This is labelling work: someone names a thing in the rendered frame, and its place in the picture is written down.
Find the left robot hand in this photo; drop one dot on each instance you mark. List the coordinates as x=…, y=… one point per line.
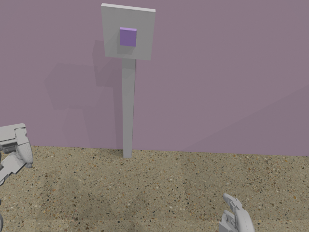
x=13, y=140

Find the panel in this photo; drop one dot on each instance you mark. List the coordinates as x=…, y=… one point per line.
x=142, y=19

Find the right robot hand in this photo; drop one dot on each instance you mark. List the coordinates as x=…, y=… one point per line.
x=239, y=222

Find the button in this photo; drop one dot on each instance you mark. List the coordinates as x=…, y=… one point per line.
x=128, y=36

